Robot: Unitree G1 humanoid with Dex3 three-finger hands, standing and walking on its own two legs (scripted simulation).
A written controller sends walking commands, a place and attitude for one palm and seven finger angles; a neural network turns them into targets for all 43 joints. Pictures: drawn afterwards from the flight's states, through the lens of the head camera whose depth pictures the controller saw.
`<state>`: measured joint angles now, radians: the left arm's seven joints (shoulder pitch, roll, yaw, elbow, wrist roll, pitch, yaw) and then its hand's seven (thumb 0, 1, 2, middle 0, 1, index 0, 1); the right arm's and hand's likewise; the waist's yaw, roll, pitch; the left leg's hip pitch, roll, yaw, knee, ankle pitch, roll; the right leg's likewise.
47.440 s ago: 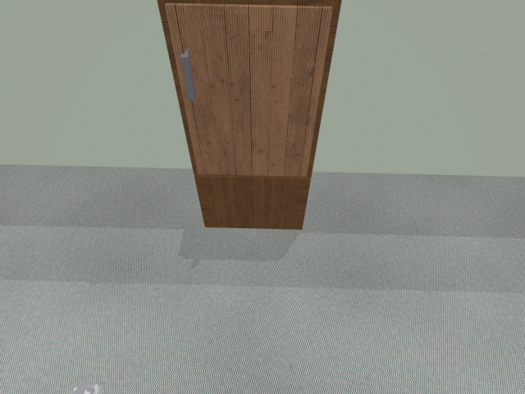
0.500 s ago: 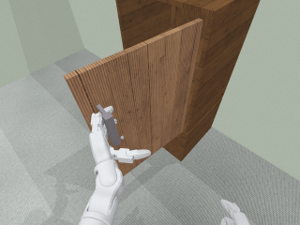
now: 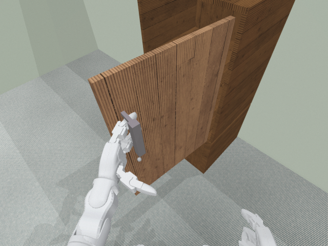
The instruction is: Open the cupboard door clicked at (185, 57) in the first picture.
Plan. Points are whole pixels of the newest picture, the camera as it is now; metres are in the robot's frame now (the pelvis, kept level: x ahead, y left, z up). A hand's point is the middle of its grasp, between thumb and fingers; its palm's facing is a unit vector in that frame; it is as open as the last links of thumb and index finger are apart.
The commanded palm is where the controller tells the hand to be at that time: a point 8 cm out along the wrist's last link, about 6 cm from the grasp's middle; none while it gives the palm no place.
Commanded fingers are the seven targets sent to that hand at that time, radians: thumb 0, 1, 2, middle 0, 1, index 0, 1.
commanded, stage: slide the hand sideways off the handle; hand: left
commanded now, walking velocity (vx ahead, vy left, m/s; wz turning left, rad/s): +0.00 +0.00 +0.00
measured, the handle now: (133, 134) +0.37 +0.11 +0.07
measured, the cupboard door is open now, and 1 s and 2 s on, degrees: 84 83 83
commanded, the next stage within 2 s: draw the hand back to the body in 0.90 s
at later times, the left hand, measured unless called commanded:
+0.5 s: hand (123, 172) +0.27 +0.11 +0.07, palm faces -0.05 -1.00 -0.02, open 16.2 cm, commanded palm +0.24 +0.18 +0.07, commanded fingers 0.00 -0.50 0.30 -0.15 -0.30 -0.15 -0.30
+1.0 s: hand (99, 184) +0.24 +0.16 +0.06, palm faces -0.02 -1.00 -0.04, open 16.3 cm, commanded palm +0.21 +0.22 +0.07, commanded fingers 0.00 -0.50 0.30 -0.15 -0.30 -0.15 -0.30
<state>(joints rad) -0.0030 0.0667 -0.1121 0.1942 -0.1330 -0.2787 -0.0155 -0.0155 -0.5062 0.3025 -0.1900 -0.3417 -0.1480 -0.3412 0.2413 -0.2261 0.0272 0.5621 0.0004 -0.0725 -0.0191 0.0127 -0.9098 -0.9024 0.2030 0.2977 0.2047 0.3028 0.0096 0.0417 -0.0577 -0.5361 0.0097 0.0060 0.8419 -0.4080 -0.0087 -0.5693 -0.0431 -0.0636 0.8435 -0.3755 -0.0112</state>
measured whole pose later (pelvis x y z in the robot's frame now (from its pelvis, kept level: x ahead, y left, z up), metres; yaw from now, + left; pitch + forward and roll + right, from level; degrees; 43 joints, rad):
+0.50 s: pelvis +0.01 +0.00 -0.01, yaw +0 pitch +8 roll +0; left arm 0.25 0.12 -0.05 -0.06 -0.13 -0.25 -0.07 -0.02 -0.50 0.30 -0.19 -0.32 -0.18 -0.31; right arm 0.24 -0.22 0.03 0.50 0.00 -0.09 -0.02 0.01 -0.91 -0.90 0.20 0.30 0.21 0.30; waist 0.01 0.04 -0.07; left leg -0.56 0.02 0.01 0.89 -0.45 -0.01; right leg -0.60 -0.03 -0.06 0.88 -0.41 -0.01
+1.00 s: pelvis +0.02 -0.01 -0.02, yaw +1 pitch +9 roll -1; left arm 0.38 0.20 0.11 -0.13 -0.26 -0.28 -0.24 -0.02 -0.50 0.30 -0.15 -0.30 -0.15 -0.30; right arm 0.25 -0.26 0.02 0.50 0.01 -0.17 -0.06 0.01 -0.91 -0.90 0.20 0.30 0.20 0.30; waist 0.02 0.05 -0.08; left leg -0.64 0.03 -0.03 0.97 -0.50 -0.02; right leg -0.65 -0.03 -0.10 0.94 -0.46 -0.02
